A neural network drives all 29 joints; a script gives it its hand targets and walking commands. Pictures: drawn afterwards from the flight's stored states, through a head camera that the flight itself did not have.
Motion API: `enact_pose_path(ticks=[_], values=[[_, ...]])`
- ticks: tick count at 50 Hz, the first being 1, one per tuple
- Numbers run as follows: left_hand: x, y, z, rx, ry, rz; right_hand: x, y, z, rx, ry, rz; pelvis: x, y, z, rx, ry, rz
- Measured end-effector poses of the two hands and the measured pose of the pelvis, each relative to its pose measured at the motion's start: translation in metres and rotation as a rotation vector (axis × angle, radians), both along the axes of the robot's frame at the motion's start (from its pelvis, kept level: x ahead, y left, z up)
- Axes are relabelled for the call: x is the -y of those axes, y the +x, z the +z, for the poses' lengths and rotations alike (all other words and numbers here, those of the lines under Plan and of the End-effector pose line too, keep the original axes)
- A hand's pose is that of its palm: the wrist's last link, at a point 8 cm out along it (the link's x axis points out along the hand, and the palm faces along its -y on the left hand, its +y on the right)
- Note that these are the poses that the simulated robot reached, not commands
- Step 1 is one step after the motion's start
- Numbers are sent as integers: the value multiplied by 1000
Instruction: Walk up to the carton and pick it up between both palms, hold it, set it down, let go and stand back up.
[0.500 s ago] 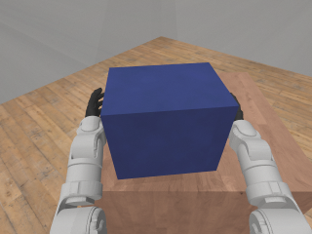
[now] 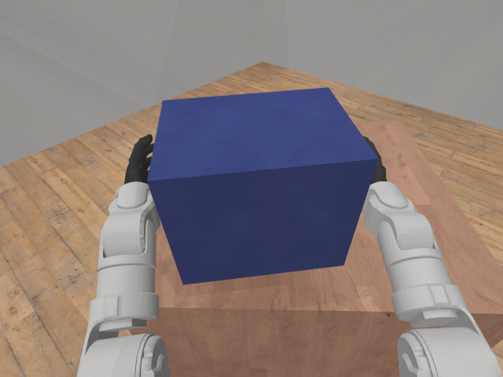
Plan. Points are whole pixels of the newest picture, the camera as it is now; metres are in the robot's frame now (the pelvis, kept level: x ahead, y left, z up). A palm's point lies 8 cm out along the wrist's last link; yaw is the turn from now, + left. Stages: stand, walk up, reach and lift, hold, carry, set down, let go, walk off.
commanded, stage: reach and lift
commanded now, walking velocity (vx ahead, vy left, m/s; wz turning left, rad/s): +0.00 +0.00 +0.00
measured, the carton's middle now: (256, 185) +0.38 -0.01 +0.16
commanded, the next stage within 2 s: hold in 0.26 s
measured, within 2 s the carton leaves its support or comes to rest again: neither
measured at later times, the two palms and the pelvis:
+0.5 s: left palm (135, 179) +0.38 +0.17 +0.19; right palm (369, 173) +0.36 -0.19 +0.18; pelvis +0.00 +0.00 +0.00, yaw -1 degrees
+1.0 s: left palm (126, 179) +0.37 +0.18 +0.20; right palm (366, 166) +0.36 -0.18 +0.20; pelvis +0.00 +0.00 +0.00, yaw +0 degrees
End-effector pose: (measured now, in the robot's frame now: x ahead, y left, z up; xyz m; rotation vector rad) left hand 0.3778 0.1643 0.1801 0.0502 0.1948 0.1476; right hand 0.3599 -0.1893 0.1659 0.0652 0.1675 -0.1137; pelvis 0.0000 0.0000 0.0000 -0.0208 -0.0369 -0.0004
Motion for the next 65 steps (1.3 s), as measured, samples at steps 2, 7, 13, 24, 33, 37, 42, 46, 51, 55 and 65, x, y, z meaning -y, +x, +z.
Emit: enact_pose_path(ticks=[2,7,13,24,33,37,42,46,51,55,65], values=[[0,-1,2,10,0,1,0,-1,3,10,6,-2,0,1,0,0,-2,1],[3,-2,2,-7,-8,-2,3,-3,3,-6,3,-5,-1,1,0,23,-5,-9],[5,-5,7,3,-1,-5,5,-6,9,6,2,-7,-2,0,-1,31,-6,-11],[-3,1,12,-16,-26,7,-2,4,16,-14,-1,4,-1,-2,0,7,1,-12],[-8,-7,17,10,-16,24,-7,4,24,12,0,24,-1,3,-1,14,-9,-1],[-8,-6,18,-1,-21,22,-7,5,25,1,-3,22,0,4,-1,20,-11,1],[-9,-8,20,6,-13,16,-8,3,31,10,-18,24,0,5,0,22,-13,3],[-10,-9,20,2,-27,16,-9,2,32,5,-11,19,0,4,0,32,-11,1],[-14,-7,21,-10,-35,21,-12,6,31,-7,-6,24,0,2,-1,19,-7,0],[-14,-9,26,11,-15,25,-13,6,36,15,-5,30,-1,2,0,17,-9,5],[-13,-8,26,4,-21,22,-12,6,34,7,-14,29,1,1,-1,28,-9,7]])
